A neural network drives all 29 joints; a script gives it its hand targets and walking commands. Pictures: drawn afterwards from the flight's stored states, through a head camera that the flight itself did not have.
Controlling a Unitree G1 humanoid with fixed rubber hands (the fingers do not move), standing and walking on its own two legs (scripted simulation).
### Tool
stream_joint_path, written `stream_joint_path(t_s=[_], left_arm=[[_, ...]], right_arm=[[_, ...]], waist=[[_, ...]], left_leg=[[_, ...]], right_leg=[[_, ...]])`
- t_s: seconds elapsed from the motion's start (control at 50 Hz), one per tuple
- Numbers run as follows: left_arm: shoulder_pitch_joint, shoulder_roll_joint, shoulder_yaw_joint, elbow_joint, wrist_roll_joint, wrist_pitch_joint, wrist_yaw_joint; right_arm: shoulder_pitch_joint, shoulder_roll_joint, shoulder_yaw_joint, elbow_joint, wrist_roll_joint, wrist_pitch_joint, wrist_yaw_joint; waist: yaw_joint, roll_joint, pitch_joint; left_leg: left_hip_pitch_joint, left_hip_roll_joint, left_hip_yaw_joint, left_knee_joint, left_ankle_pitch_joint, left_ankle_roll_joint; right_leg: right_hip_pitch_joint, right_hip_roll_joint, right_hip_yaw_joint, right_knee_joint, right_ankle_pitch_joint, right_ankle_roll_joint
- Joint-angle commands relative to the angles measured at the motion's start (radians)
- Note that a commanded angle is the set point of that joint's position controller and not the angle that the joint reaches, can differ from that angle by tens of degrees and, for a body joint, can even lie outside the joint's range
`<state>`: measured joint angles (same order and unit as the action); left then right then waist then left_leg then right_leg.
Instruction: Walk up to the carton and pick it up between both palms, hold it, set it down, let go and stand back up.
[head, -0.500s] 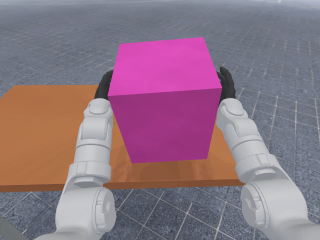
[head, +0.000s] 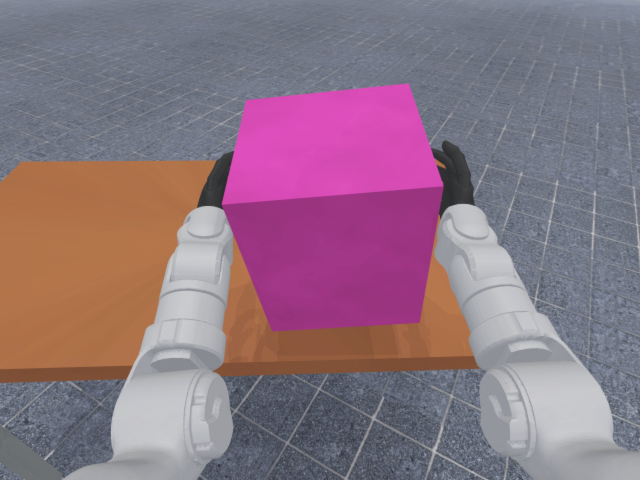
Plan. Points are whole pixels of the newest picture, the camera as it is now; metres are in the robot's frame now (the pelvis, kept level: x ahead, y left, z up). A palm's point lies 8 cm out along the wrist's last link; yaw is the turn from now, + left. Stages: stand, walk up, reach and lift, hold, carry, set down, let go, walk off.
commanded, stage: set down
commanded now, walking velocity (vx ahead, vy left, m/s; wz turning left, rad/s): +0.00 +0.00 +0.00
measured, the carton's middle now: (335, 215) +0.42 -0.03 +0.15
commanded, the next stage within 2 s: none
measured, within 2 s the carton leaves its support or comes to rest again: neither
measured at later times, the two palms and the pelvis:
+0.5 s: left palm (222, 226) +0.42 +0.13 +0.14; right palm (448, 224) +0.39 -0.17 +0.15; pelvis +0.01 +0.00 +0.00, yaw +0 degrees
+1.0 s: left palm (232, 239) +0.43 +0.12 +0.11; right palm (446, 237) +0.40 -0.18 +0.12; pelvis +0.01 +0.00 +0.00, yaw +0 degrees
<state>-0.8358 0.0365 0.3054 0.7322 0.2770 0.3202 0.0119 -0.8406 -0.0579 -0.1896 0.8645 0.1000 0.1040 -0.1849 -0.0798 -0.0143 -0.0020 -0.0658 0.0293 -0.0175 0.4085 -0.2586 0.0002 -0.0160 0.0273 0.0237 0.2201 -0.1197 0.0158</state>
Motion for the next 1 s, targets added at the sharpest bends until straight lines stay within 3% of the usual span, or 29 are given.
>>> stream_joint_path(t_s=[0.0, 0.02, 0.04, 0.08, 0.12, 0.16, 0.18, 0.2, 0.22, 0.24, 0.26, 0.28, 0.36, 0.38, 0.4, 0.42, 0.46, 0.5, 0.54, 0.58, 0.6, 0.62, 0.64, 0.68, 0.78, 0.88, 0.9, 0.92, 0.98], left_arm=[[-0.743, -0.619, -0.285, -0.053, -0.119, -0.095, -0.169], [-0.729, -0.592, -0.263, -0.027, -0.123, -0.089, -0.183], [-0.757, -0.604, -0.272, -0.051, -0.132, -0.098, -0.185], [-0.789, -0.614, -0.283, -0.036, -0.129, -0.111, -0.178], [-0.808, -0.616, -0.305, -0.085, -0.134, -0.144, -0.168], [-0.758, -0.614, -0.304, -0.043, -0.156, -0.146, -0.171], [-0.789, -0.639, -0.329, -0.112, -0.154, -0.163, -0.162], [-0.783, -0.627, -0.303, -0.064, -0.150, -0.167, -0.161], [-0.822, -0.631, -0.342, -0.095, -0.171, -0.179, -0.160], [-0.813, -0.638, -0.334, -0.064, -0.163, -0.178, -0.161], [-0.799, -0.627, -0.322, -0.060, -0.147, -0.182, -0.164], [-0.755, -0.631, -0.305, -0.023, -0.125, -0.166, -0.163], [-0.776, -0.608, -0.287, -0.032, -0.118, -0.184, -0.174], [-0.724, -0.601, -0.274, 0.032, -0.106, -0.169, -0.177], [-0.733, -0.586, -0.237, 0.052, -0.098, -0.168, -0.190], [-0.772, -0.605, -0.262, -0.015, -0.107, -0.179, -0.185], [-0.752, -0.568, -0.242, -0.015, -0.103, -0.182, -0.183], [-0.817, -0.584, -0.271, -0.012, -0.126, -0.200, -0.179], [-0.807, -0.603, -0.282, 0.043, -0.131, -0.206, -0.183], [-0.782, -0.584, -0.236, 0.068, -0.107, -0.215, -0.189], [-0.830, -0.599, -0.284, 0.021, -0.123, -0.229, -0.181], [-0.787, -0.557, -0.223, 0.084, -0.092, -0.226, -0.187], [-0.813, -0.569, -0.239, 0.051, -0.105, -0.238, -0.188], [-0.798, -0.575, -0.250, 0.087, -0.104, -0.242, -0.185], [-0.829, -0.544, -0.214, 0.118, -0.100, -0.265, -0.193], [-0.807, -0.552, -0.226, 0.123, -0.096, -0.271, -0.183], [-0.811, -0.520, -0.203, 0.151, -0.086, -0.273, -0.195], [-0.829, -0.529, -0.202, 0.147, -0.082, -0.280, -0.195], [-0.818, -0.521, -0.193, 0.149, -0.086, -0.298, -0.192]], right_arm=[[-0.666, 0.631, 0.141, -0.150, -0.114, -0.061, 0.146], [-0.684, 0.615, 0.133, -0.189, -0.117, -0.060, 0.140], [-0.681, 0.623, 0.131, -0.207, -0.128, -0.068, 0.141], [-0.655, 0.599, 0.087, -0.113, -0.145, -0.062, 0.149], [-0.671, 0.634, 0.111, -0.168, -0.167, -0.090, 0.153], [-0.678, 0.640, 0.130, -0.204, -0.156, -0.089, 0.148], [-0.661, 0.664, 0.154, -0.220, -0.156, -0.100, 0.155], [-0.680, 0.677, 0.148, -0.209, -0.153, -0.096, 0.154], [-0.666, 0.669, 0.153, -0.196, -0.150, -0.106, 0.151], [-0.687, 0.678, 0.130, -0.208, -0.160, -0.110, 0.155], [-0.665, 0.681, 0.125, -0.167, -0.165, -0.103, 0.152], [-0.663, 0.679, 0.129, -0.186, -0.169, -0.107, 0.152], [-0.638, 0.691, 0.116, -0.178, -0.189, -0.108, 0.149], [-0.608, 0.652, 0.100, -0.131, -0.201, -0.096, 0.150], [-0.610, 0.653, 0.058, -0.123, -0.217, -0.094, 0.150], [-0.612, 0.665, 0.075, -0.148, -0.204, -0.100, 0.151], [-0.620, 0.681, 0.098, -0.177, -0.216, -0.101, 0.157], [-0.699, 0.684, 0.099, -0.245, -0.218, -0.125, 0.151], [-0.681, 0.681, 0.064, -0.197, -0.232, -0.114, 0.156], [-0.640, 0.702, 0.055, -0.180, -0.261, -0.114, 0.158], [-0.670, 0.705, 0.060, -0.199, -0.246, -0.126, 0.163], [-0.618, 0.683, 0.034, -0.139, -0.279, -0.116, 0.162], [-0.655, 0.709, 0.052, -0.193, -0.261, -0.126, 0.164], [-0.624, 0.694, 0.030, -0.142, -0.277, -0.128, 0.164], [-0.644, 0.707, 0.024, -0.176, -0.296, -0.127, 0.172], [-0.627, 0.725, -0.008, -0.124, -0.316, -0.131, 0.177], [-0.619, 0.716, -0.025, -0.141, -0.323, -0.124, 0.176], [-0.613, 0.722, -0.023, -0.132, -0.339, -0.128, 0.175], [-0.615, 0.744, 0.004, -0.174, -0.340, -0.137, 0.177]], waist=[[-0.097, 0.037, -0.404], [-0.111, 0.004, -0.368], [-0.093, -0.010, -0.406], [-0.138, 0.028, -0.394], [-0.111, 0.022, -0.485], [-0.118, 0.016, -0.483], [-0.116, 0.032, -0.590], [-0.096, 0.021, -0.553], [-0.126, 0.019, -0.588], [-0.125, 0.045, -0.598], [-0.124, 0.021, -0.537], [-0.107, 0.042, -0.532], [-0.113, 0.031, -0.547], [-0.132, 0.037, -0.459], [-0.122, 0.017, -0.424], [-0.132, 0.024, -0.500], [-0.097, 0.007, -0.520], [-0.104, 0.008, -0.582], [-0.135, 0.052, -0.535], [-0.118, 0.007, -0.510], [-0.127, 0.038, -0.603], [-0.120, 0.007, -0.519], [-0.114, 0.019, -0.595], [-0.146, 0.041, -0.566], [-0.109, 0.013, -0.581], [-0.144, 0.042, -0.588], [-0.121, 0.019, -0.575], [-0.134, 0.028, -0.594], [-0.111, 0.024, -0.649]], left_leg=[[0.044, -0.083, 0.044, -0.122, 0.276, -0.061], [0.042, -0.084, 0.053, -0.124, 0.268, -0.050], [0.031, -0.081, 0.055, -0.130, 0.263, -0.054], [0.074, -0.070, 0.049, -0.123, 0.268, -0.070], [0.049, -0.072, 0.061, -0.103, 0.318, -0.070], [0.039, -0.079, 0.058, -0.098, 0.372, -0.073], [0.076, -0.078, 0.057, -0.079, 0.416, -0.083], [0.033, -0.077, 0.057, -0.090, 0.370, -0.077], [0.040, -0.075, 0.050, -0.082, 0.405, -0.076], [0.024, -0.079, 0.055, -0.082, 0.377, -0.080], [0.027, -0.079, 0.057, -0.093, 0.358, -0.073], [0.009, -0.074, 0.058, -0.097, 0.361, -0.076], [-0.003, -0.078, 0.067, -0.106, 0.327, -0.072], [-0.007, -0.079, 0.056, -0.114, 0.325, -0.066], [-0.006, -0.077, 0.066, -0.124, 0.313, -0.065], [0.015, -0.075, 0.057, -0.111, 0.326, -0.068], [-0.022, -0.077, 0.072, -0.118, 0.329, -0.058], [-0.030, -0.070, 0.073, -0.096, 0.343, -0.064], [-0.037, -0.081, 0.065, -0.113, 0.308, -0.069], [-0.052, -0.079, 0.074, -0.124, 0.306, -0.063], [-0.029, -0.074, 0.073, -0.109, 0.313, -0.070], [-0.056, -0.071, 0.085, -0.128, 0.275, -0.061], [-0.063, -0.072, 0.073, -0.122, 0.264, -0.058], [-0.064, -0.076, 0.073, -0.113, 0.299, -0.065], [-0.094, -0.074, 0.090, -0.129, 0.248, -0.056], [-0.091, -0.072, 0.079, -0.123, 0.282, -0.064], [-0.125, -0.071, 0.092, -0.128, 0.227, -0.056], [-0.139, -0.073, 0.085, -0.140, 0.204, -0.051], [-0.137, -0.075, 0.093, -0.133, 0.272, -0.052]], right_leg=[[0.177, 0.009, -0.102, 0.035, 0.294, 0.027], [0.176, 0.006, -0.111, 0.035, 0.301, 0.034], [0.187, 0.008, -0.110, 0.042, 0.294, 0.030], [0.134, 0.016, -0.118, 0.031, 0.249, 0.021], [0.164, 0.007, -0.109, 0.058, 0.322, 0.026], [0.195, 0.004, -0.108, 0.063, 0.424, 0.035], [0.206, 0.012, -0.108, 0.089, 0.442, 0.035], [0.210, 0.007, -0.099, 0.078, 0.428, 0.032], [0.202, 0.007, -0.105, 0.083, 0.449, 0.033], [0.223, 0.002, -0.103, 0.091, 0.464, 0.035], [0.199, 0.002, -0.101, 0.083, 0.444, 0.034], [0.219, 0.001, -0.102, 0.085, 0.442, 0.030], [0.242, -0.008, -0.097, 0.093, 0.472, 0.041], [0.194, -0.007, -0.101, 0.074, 0.428, 0.042], [0.192, -0.002, -0.107, 0.061, 0.388, 0.037], [0.198, -0.001, -0.101, 0.079, 0.405, 0.034], [0.244, -0.005, -0.094, 0.097, 0.451, 0.046], [0.231, -0.005, -0.095, 0.110, 0.478, 0.040], [0.206, -0.009, -0.104, 0.086, 0.447, 0.042], [0.210, -0.006, -0.110, 0.089, 0.446, 0.041], [0.205, -0.006, -0.104, 0.105, 0.448, 0.041], [0.208, -0.016, -0.100, 0.092, 0.429, 0.045], [0.224, -0.019, -0.090, 0.107, 0.450, 0.046], [0.227, -0.019, -0.100, 0.116, 0.496, 0.046], [0.242, -0.028, -0.084, 0.113, 0.449, 0.046], [0.219, -0.018, -0.094, 0.123, 0.483, 0.040], [0.240, -0.026, -0.089, 0.129, 0.467, 0.044], [0.241, -0.035, -0.084, 0.124, 0.466, 0.048], [0.273, -0.032, -0.087, 0.155, 0.565, 0.057]])
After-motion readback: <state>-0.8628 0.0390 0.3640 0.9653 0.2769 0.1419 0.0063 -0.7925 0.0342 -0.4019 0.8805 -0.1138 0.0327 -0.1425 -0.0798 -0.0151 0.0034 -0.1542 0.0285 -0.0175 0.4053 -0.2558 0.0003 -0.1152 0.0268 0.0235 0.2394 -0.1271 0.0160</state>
